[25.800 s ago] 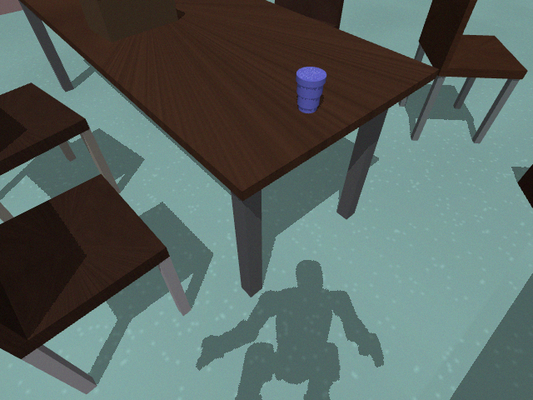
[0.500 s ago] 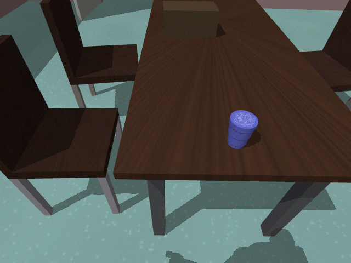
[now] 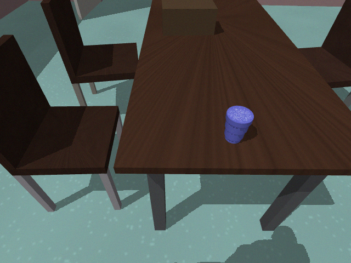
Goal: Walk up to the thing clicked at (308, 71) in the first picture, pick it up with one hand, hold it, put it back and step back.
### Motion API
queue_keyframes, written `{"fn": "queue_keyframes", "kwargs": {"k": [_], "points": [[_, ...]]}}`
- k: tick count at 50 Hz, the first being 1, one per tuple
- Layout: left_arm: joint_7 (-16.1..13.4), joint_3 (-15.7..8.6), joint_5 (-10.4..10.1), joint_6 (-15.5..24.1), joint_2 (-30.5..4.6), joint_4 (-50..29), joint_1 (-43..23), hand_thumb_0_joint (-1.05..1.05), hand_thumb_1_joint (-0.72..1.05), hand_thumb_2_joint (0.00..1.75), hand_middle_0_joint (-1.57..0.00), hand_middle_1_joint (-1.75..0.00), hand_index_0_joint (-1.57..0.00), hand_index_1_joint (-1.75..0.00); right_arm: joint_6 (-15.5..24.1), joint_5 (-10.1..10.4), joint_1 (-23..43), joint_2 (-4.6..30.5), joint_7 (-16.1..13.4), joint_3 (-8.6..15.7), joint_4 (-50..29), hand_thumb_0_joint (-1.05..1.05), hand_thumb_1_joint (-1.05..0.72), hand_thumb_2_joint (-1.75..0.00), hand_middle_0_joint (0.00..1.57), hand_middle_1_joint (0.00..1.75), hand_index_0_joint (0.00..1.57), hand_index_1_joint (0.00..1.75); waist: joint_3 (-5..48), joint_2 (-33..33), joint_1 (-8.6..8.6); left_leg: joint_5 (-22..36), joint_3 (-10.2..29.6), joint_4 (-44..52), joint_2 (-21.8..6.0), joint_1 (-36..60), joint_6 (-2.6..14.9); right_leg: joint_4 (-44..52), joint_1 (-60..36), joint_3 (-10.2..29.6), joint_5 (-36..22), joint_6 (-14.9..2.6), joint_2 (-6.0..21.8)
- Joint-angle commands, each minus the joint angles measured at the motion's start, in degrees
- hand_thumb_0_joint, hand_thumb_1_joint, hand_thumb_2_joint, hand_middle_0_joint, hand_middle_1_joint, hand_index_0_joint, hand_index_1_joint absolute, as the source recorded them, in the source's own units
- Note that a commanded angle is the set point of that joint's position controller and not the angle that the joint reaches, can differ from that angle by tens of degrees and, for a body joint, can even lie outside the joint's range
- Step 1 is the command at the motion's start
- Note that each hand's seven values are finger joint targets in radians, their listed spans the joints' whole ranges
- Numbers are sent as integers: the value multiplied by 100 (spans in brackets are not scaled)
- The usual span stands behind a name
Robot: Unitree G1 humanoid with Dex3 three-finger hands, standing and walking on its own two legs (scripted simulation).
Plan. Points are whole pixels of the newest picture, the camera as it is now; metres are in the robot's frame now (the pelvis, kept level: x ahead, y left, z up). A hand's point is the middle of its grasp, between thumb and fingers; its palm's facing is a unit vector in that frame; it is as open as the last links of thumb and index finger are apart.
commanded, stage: home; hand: right
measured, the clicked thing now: (236, 126) +0.50 -0.17 +0.02
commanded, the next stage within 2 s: stand in 1.02 s
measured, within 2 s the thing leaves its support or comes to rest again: neither
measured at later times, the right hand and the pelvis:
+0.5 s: hand out of the picture +0.07 -0.26 -0.16, palm faces -0.04 +0.93 -0.35, open 17.4 cm; pelvis +0.01 +0.00 +0.00, yaw -1 degrees
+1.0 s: hand out of the picture +0.07 -0.26 -0.15, palm faces -0.02 +0.94 -0.35, open 17.3 cm; pelvis +0.01 +0.00 +0.00, yaw -1 degrees
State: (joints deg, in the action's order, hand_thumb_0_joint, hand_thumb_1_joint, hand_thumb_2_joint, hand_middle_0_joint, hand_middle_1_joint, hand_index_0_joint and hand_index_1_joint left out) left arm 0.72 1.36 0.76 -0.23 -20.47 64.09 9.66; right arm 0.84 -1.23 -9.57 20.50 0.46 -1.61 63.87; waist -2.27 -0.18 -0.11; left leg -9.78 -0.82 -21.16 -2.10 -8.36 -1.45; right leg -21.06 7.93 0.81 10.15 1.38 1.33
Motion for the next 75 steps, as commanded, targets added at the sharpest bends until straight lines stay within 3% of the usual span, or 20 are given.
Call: {"fn": "queue_keyframes", "kwargs": {"k": [1, 6, 12, 26, 32, 39, 44, 53, 56, 58, 59, 66, 74, 75], "points": [[-82, -270, 5, 139, -1242, -286, -233, 0, 90, 90, -20, -30, -20, -30, 104, 33, 176, 1248, -87, 281, -326, 0, 56, -5, 5, 5, 5, 5, 29, -19, 7, -428, 510, 555, -460, -147, 262, 499, 205, 524, 220, -282, 487], [-93, -273, 8, 158, -1224, -265, -266, 0, 90, 90, -20, -30, -20, -30, 105, 56, 279, 1225, -88, 283, -338, 0, 57, -4, 5, 5, 5, 5, 171, -36, 5, -108, 499, 462, -509, 47, 271, 493, 167, 531, -28, -279, 523], [-99, -289, 16, 148, -1227, -268, -316, 0, 90, 90, -20, -30, -20, -30, 83, 55, 312, 1241, -90, 296, -342, 0, 55, -5, 5, 5, 5, 5, 97, -32, 13, -286, 466, 518, -491, 9, 257, 537, 244, 515, 100, -254, 505], [-102, -283, -13, 153, -1219, -249, -369, 0, 90, 90, -20, -30, -20, -30, 104, 65, 382, 1279, -108, 322, -286, 0, 53, -6, 5, 5, 5, 5, 410, 10, -5, 573, 401, 414, -585, 294, 242, 395, -57, 502, -762, -251, 565], [-108, -287, -9, 142, -1217, -251, -441, 0, 90, 90, -20, -30, -20, -30, 86, 62, 375, 1231, -111, 318, -258, 0, 55, -5, 5, 5, 5, 5, 246, -41, -4, 353, 396, 492, -559, 227, 203, 495, 48, 499, -486, -237, 547], [-121, -281, -1, 156, -1197, -276, -470, 0, 90, 90, -20, -30, -20, -30, 83, 58, 406, 1243, -108, 359, -263, 0, 53, -6, 5, 6, 5, 6, 350, -1, 16, 585, 365, 452, -588, 330, 209, 460, -8, 468, -742, -242, 551], [-117, -297, -2, 149, -1203, -258, -467, 0, 90, 90, -20, -30, -20, -30, 72, 57, 393, 1222, -97, 366, -261, 0, 53, -6, 5, 5, 5, 5, 241, 24, 8, 174, 362, 538, -567, 227, 213, 523, 19, 498, -429, -243, 547], [-114, -299, -4, 159, -1235, -278, -464, 0, 90, 90, -20, -30, -20, -30, 101, 64, 414, 1212, -98, 381, -264, 0, 53, -7, 5, 6, 5, 6, 364, -16, 19, 547, 356, 524, -604, 408, 207, 442, -13, 490, -703, -256, 548], [-115, -300, -14, 151, -1208, -272, -467, 0, 90, 90, -20, -30, -20, -30, 92, 56, 371, 1188, -103, 367, -239, 0, 55, -6, 5, 5, 5, 5, 278, -14, 24, 436, 328, 561, -579, 341, 210, 474, 16, 514, -712, -252, 561], [-122, -309, -19, 148, -1211, -279, -482, 0, 90, 90, -20, -30, -20, -30, 89, 57, 421, 1233, -103, 389, -258, 0, 39, -22, 20, 21, 20, 21, 365, 41, 15, 484, 327, 516, -608, 407, 227, 444, -25, 522, -735, -266, 568], [-118, -302, -15, 151, -1218, -280, -454, 0, 90, 90, -20, -30, -20, -30, 85, 66, 411, 1199, -99, 385, -258, 0, 31, -30, 20, 29, 20, 29, 396, -10, 20, 595, 333, 511, -615, 445, 222, 422, -14, 495, -767, -269, 563], [-118, -307, -4, 154, -1222, -286, -419, 0, 90, 90, -20, -30, -20, -30, 81, 61, 401, 1204, -95, 386, -246, 0, -25, -86, 20, 30, 20, 30, 331, -4, 25, 370, 314, 530, -594, 394, 223, 498, -12, 539, -736, -259, 575], [-116, -308, -15, 149, -1185, -287, -431, 0, 90, 90, -20, -30, -20, -30, 83, 59, 396, 1173, -97, 386, -243, 0, -89, -90, 20, 30, 20, 30, 272, -11, 16, 394, 292, 554, -577, 338, 215, 502, 0, 530, -740, -254, 571], [-119, -316, -17, 146, -1215, -281, -440, 0, 90, 90, -20, -30, -20, -30, 83, 60, 385, 1168, -97, 384, -239, 0, -90, -90, 20, 30, 20, 30, 261, -30, 19, 337, 315, 578, -579, 326, 205, 489, -38, 527, -684, -253, 568]]}}
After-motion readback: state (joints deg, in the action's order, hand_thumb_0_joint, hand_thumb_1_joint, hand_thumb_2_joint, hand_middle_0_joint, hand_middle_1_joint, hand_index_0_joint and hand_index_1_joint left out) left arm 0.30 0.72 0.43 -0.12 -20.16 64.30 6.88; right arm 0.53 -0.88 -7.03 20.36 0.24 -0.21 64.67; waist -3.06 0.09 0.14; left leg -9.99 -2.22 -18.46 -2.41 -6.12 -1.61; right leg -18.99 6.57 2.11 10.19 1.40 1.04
